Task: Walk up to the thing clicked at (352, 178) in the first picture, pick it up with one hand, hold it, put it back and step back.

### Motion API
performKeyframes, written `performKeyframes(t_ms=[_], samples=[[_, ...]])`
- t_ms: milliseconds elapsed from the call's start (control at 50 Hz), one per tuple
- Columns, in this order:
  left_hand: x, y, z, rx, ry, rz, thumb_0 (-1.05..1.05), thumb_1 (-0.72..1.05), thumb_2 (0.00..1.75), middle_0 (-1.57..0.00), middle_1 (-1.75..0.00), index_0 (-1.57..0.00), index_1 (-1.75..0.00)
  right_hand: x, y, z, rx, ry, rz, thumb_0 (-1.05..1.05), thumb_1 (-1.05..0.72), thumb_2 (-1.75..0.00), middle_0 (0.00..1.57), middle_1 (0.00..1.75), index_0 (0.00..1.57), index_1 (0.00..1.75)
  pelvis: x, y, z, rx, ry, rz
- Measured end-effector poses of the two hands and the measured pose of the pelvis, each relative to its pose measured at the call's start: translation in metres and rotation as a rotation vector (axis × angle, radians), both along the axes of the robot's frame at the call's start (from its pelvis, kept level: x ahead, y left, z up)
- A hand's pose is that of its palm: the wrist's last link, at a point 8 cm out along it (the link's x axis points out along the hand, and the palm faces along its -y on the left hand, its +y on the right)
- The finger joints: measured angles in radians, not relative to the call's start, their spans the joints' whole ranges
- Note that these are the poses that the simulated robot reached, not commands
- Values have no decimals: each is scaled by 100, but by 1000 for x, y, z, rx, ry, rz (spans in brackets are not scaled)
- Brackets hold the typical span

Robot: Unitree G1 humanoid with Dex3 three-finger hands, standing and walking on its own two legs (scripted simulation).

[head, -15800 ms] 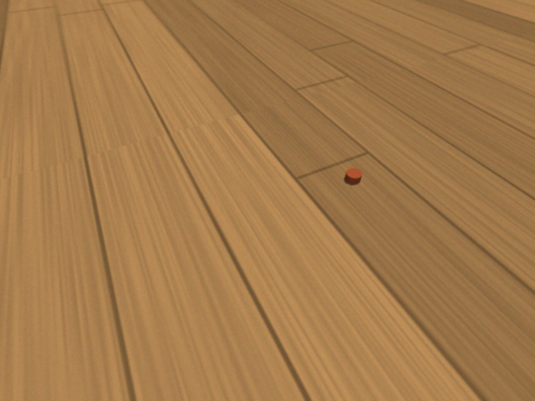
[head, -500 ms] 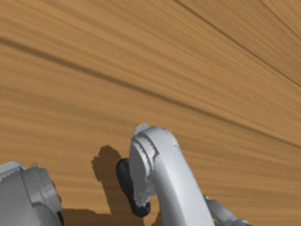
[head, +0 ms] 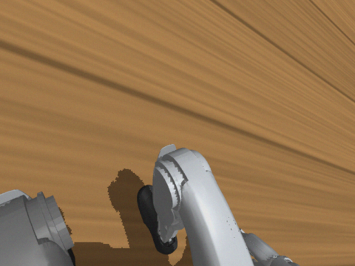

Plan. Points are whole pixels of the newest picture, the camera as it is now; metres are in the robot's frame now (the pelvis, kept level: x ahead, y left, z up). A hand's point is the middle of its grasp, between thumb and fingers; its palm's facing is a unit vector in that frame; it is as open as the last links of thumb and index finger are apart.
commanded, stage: close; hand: left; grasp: from above
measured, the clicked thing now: out of the picture +0.43 +0.38 -0.28
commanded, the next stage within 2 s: settle in 0.30 s
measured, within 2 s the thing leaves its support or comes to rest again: leaves its support in 0.68 s
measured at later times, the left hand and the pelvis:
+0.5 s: hand out of the picture +0.42 +0.37 -0.25, palm faces -0.43 -0.18 -0.89, open 10.7 cm; pelvis +0.00 +0.00 +0.00, yaw +0 degrees
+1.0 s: hand out of the picture +0.42 +0.39 -0.18, palm faces -0.38 -0.14 -0.91, open 10.7 cm; pelvis +0.00 +0.00 +0.01, yaw +2 degrees
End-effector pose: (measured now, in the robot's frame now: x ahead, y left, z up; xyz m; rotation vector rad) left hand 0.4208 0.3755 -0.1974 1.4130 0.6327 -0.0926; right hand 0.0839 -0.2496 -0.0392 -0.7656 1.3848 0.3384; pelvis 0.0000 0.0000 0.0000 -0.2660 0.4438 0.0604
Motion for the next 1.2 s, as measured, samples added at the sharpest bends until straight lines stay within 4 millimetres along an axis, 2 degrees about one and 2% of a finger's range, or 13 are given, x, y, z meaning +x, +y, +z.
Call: performKeyframes(t_ms=[660,800,920,1040,1200], samples=[[4,1,5,-4,4,1,0,-8,56,-50,-78,-58,-72,-13,0,1,-6,29,-27,0,-91,-90,20,30,20,30,0,-2,1,4,8,-1],[9,5,24,13,-46,-16,0,-9,56,-52,-76,-60,-71,1,-4,0,-1,2,-38,1,-91,-90,20,30,20,30,3,-2,4,5,30,3],[9,12,53,35,-78,-7,0,-9,56,-53,-74,-61,-70,21,-4,-6,24,-61,-58,1,-91,-90,20,30,20,30,4,-2,6,11,56,15],[1,18,80,60,-19,6,-1,-9,56,-54,-73,-61,-69,37,-3,-14,69,-111,-92,1,-91,-90,20,30,20,30,3,-2,11,27,81,29],[-4,15,96,38,35,-23,0,-10,56,-55,-73,-62,-68,37,-4,-19,86,-109,-142,1,-91,-90,20,30,20,30,1,-6,17,50,95,44]])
